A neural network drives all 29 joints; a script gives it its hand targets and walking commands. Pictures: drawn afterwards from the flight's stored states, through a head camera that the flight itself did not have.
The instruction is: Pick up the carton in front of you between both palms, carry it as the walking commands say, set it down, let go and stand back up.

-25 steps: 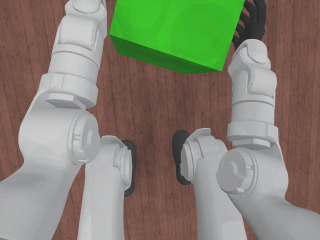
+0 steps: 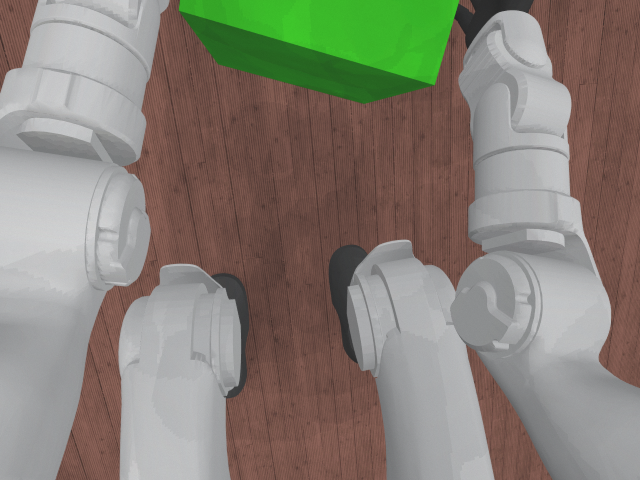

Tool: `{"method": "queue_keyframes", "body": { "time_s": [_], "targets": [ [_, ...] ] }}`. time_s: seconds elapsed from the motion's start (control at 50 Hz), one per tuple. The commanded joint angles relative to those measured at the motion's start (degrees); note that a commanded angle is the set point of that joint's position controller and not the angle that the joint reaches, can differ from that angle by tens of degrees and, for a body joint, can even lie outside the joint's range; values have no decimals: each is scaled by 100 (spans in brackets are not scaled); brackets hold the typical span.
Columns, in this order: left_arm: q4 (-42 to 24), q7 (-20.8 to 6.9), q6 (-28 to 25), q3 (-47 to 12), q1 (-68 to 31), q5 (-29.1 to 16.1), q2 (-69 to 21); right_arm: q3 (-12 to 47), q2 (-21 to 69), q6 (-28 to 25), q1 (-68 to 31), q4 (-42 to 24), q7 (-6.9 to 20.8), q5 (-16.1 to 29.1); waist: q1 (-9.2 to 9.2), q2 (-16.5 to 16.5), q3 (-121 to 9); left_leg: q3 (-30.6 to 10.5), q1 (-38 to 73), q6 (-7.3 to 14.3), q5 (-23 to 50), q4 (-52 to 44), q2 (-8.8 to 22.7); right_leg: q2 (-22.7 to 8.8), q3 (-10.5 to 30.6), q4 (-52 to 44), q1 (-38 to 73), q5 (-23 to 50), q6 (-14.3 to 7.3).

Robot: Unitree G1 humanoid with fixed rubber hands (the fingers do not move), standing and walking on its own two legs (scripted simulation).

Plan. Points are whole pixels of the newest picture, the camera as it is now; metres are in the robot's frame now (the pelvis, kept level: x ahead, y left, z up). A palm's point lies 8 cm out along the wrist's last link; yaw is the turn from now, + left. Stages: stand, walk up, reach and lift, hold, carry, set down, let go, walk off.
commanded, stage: set down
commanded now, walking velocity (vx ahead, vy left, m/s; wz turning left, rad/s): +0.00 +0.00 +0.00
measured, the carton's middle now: out of the picture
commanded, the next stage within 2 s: none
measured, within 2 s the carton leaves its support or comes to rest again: neither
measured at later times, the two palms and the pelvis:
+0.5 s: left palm out of the picture +0.60 +0.10 -0.18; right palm (499, 20) +0.52 -0.20 -0.17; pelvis -0.01 +0.01 -0.02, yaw -1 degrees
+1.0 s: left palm out of the picture +0.58 +0.12 -0.21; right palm (484, 44) +0.51 -0.20 -0.19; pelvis -0.01 +0.01 -0.02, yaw -1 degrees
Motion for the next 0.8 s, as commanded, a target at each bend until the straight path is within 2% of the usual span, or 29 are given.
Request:
{"method": "queue_keyframes", "body": {
  "time_s": [0.0,0.08,0.18,0.38,0.6,0.78],
  "targets": [
    [-447,-1424,-220,-920,-2018,-462,-5112,2226,4455,-197,-3556,-462,1447,564,-66,1014,-6555,-153,3403,-9,2769,-983,-240,298,-259,-502,3409,2817,-41],
    [-139,-1475,-221,-678,-1920,-289,-4876,2055,4416,-198,-3516,-242,1453,474,42,859,-5928,-118,2872,46,2190,-1005,-237,304,-237,-485,3363,2440,-36],
    [171,-1526,-165,-421,-1744,-37,-4664,1813,4305,-190,-3391,46,1517,378,102,880,-5232,-134,2680,86,1894,-979,-216,309,-230,-447,2993,2074,-45],
    [473,-1552,9,-142,-1268,350,-4405,1253,3904,-122,-2782,519,1669,94,147,1118,-4320,-320,2998,94,2032,-911,-138,299,-241,-325,2024,1641,-88],
    [646,-1543,178,186,-859,762,-3844,684,3321,-21,-2256,1003,1738,-306,184,1013,-3490,-512,3150,120,1900,-953,-58,225,-290,-183,1357,1095,-66],
    [706,-1470,176,224,-828,911,-3217,308,2813,-48,-1983,1197,1622,-514,149,1014,-3250,-581,3192,92,1681,-961,28,194,-336,-94,1400,956,-12]
  ]
}}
